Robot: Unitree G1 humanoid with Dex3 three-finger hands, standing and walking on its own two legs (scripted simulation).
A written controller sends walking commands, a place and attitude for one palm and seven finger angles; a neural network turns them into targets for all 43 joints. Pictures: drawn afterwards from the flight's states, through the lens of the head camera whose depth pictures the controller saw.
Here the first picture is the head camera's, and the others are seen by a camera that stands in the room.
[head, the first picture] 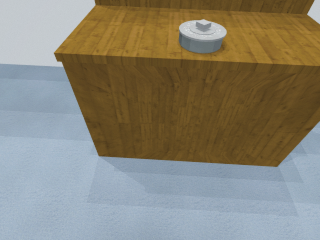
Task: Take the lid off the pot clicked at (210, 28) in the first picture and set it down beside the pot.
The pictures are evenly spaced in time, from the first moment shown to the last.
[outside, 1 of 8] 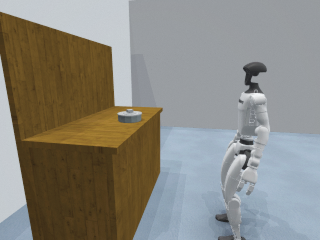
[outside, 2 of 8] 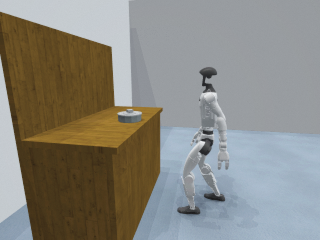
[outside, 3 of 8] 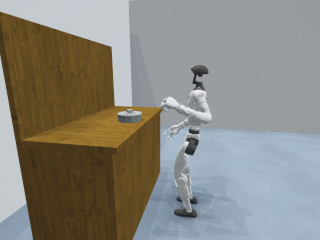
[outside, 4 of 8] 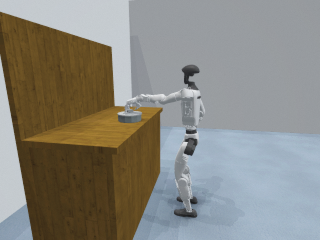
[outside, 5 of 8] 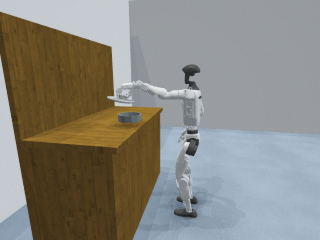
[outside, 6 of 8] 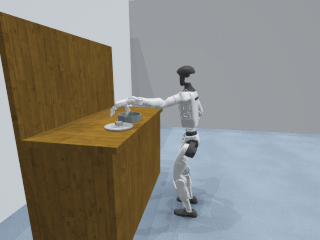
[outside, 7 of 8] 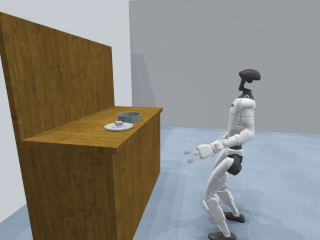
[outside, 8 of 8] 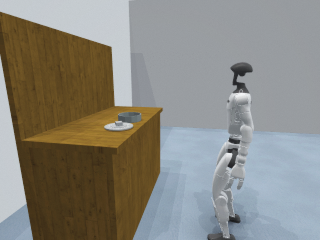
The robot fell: no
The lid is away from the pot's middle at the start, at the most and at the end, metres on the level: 0.00 0.25 0.25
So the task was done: yes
